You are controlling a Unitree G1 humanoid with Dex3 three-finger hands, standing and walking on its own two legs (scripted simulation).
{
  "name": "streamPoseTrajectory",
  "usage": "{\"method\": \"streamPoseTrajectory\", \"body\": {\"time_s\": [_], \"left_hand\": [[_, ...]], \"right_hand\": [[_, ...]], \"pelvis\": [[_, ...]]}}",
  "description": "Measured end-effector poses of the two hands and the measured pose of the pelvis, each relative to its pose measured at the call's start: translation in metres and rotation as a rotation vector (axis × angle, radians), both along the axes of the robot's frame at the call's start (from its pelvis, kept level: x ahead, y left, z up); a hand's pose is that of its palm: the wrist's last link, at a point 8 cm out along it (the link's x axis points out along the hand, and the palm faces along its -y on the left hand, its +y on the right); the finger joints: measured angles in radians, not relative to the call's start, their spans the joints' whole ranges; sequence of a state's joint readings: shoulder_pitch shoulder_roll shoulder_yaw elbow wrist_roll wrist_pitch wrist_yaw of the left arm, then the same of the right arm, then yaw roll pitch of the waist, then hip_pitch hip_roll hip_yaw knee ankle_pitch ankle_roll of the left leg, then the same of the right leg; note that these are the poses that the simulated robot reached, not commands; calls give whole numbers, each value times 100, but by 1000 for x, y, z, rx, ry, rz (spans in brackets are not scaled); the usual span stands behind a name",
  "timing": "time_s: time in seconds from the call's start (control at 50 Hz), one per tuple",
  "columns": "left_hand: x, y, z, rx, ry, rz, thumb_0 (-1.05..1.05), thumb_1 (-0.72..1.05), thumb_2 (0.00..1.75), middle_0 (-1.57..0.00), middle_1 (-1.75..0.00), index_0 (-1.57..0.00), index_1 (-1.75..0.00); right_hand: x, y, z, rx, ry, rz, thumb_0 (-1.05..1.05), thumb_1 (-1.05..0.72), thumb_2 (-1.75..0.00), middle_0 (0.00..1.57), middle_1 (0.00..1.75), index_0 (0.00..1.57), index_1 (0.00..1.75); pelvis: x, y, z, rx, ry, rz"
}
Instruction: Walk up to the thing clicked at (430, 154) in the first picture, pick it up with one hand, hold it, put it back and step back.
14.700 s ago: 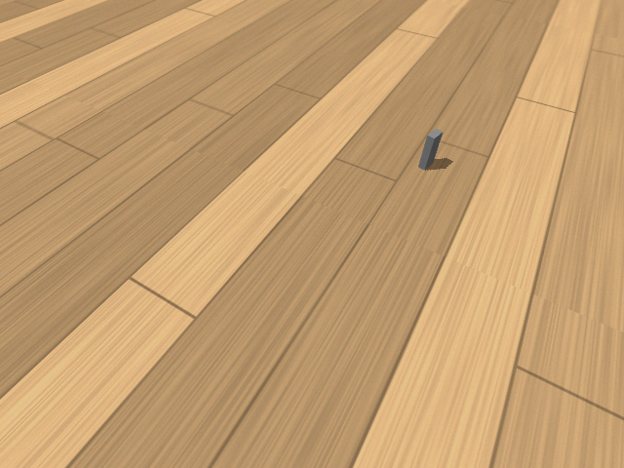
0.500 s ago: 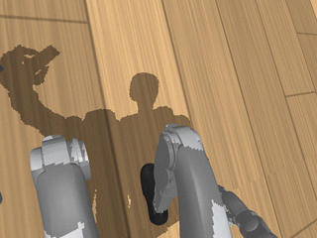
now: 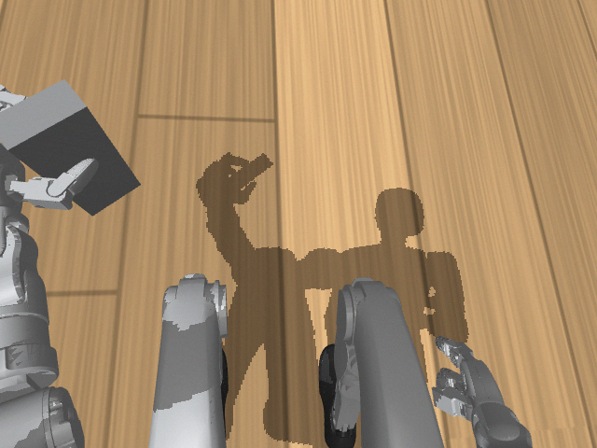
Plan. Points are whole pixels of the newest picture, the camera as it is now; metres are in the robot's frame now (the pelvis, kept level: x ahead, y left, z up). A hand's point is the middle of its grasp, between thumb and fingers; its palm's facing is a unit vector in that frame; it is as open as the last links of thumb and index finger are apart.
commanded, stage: hold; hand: left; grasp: from the side
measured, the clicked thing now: (80, 159) +0.43 +0.29 -0.02
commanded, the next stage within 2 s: crouch in 2.00 s
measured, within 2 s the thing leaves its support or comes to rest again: neither
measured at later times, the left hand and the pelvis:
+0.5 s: hand out of the picture +0.40 +0.27 +0.22, palm faces +0.36 -0.93 -0.07, open 8.6 cm; pelvis +0.04 +0.01 +0.19, yaw +5 degrees
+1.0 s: hand out of the picture +0.40 +0.25 +0.31, palm faces +0.36 -0.93 -0.04, open 8.6 cm; pelvis +0.06 +0.01 +0.27, yaw +6 degrees
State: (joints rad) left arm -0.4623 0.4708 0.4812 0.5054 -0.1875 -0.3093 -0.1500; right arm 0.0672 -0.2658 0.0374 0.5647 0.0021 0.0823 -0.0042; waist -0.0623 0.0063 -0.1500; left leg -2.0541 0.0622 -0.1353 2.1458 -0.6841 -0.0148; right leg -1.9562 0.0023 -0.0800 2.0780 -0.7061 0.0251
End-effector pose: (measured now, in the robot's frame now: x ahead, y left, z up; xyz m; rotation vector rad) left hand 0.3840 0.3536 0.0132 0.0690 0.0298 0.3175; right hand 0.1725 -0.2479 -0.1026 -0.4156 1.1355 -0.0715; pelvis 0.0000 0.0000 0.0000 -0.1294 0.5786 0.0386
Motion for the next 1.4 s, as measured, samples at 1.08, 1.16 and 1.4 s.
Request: {"method": "streamPoseTrajectory", "body": {"time_s": [1.08,1.16,1.4], "left_hand": [[-18,-62,309,-40,-14,61,-1,-34,107,-91,-125,-91,-120],[-16,-67,317,-41,-20,65,-1,-33,105,-91,-124,-91,-119],[-11,-77,336,-48,-31,80,-1,-32,103,-91,-123,-91,-118]], "right_hand": [[32,38,280,96,-137,-13,1,-90,-89,21,30,20,30],[36,35,286,93,-137,-12,1,-89,-88,21,30,20,30],[50,28,302,88,-152,-12,1,-89,-88,20,30,20,30]], "pelvis": [[65,12,279,90,-319,77],[69,10,286,96,-333,78],[79,6,300,107,-369,79]]}}
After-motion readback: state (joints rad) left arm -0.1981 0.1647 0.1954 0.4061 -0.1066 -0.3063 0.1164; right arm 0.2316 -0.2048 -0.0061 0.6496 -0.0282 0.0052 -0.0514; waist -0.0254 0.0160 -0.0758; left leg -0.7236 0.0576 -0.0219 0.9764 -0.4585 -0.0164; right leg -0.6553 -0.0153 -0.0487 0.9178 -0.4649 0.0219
